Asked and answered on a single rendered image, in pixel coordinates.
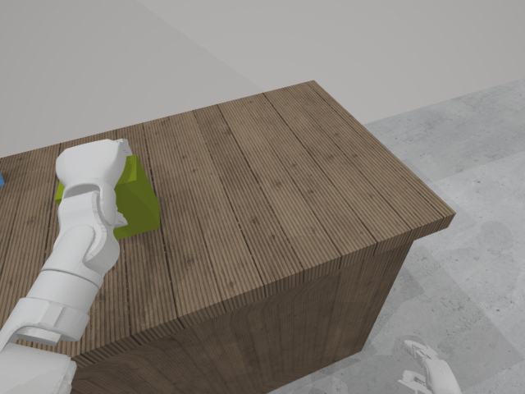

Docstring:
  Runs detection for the robot left upper arm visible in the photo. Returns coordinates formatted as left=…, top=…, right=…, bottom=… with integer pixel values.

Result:
left=0, top=342, right=77, bottom=394

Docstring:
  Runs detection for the sponge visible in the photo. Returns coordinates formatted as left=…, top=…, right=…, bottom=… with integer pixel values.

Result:
left=55, top=154, right=161, bottom=240

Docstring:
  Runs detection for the robot right hand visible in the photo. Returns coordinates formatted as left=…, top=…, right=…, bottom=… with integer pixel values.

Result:
left=398, top=340, right=462, bottom=394

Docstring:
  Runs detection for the robot left hand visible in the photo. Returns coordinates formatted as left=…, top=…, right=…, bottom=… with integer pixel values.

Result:
left=56, top=139, right=133, bottom=228

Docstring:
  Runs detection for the left robot forearm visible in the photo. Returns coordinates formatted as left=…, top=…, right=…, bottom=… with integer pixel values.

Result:
left=0, top=178, right=120, bottom=353

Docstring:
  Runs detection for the table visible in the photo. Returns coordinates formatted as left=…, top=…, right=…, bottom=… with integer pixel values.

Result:
left=0, top=80, right=456, bottom=394

